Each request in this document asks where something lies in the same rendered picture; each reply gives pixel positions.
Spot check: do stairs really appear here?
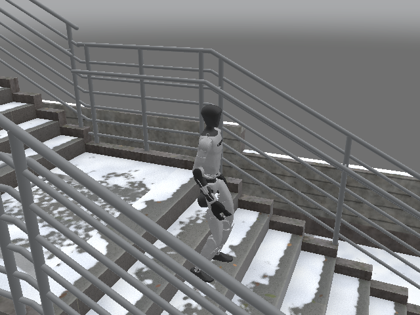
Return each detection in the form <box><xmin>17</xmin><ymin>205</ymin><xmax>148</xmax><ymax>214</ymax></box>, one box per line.
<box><xmin>60</xmin><ymin>184</ymin><xmax>407</xmax><ymax>315</ymax></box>
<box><xmin>0</xmin><ymin>87</ymin><xmax>86</xmax><ymax>195</ymax></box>

